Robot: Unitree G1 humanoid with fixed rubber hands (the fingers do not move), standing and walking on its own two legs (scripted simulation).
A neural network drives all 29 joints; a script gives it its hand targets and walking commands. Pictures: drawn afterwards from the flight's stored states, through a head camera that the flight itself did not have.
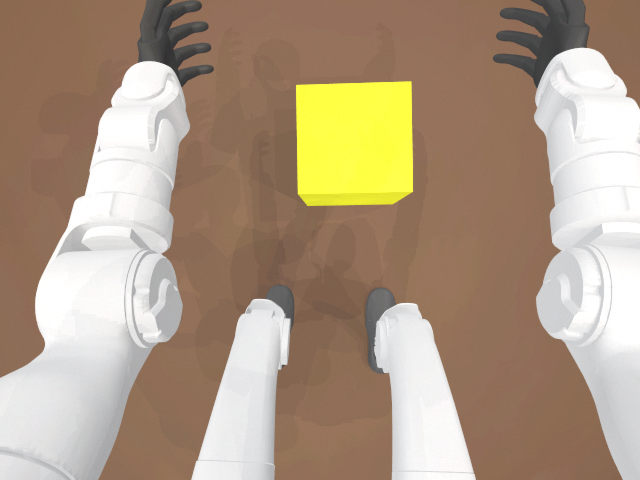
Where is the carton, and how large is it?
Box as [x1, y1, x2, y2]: [296, 81, 412, 205]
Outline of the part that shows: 410,81 296,85 298,194 307,205 393,203 412,191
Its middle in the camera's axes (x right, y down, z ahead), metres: +0.06 -0.19 +0.83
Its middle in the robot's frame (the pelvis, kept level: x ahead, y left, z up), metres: +0.54 -0.02 -0.52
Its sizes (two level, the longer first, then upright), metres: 0.210 0.200 0.250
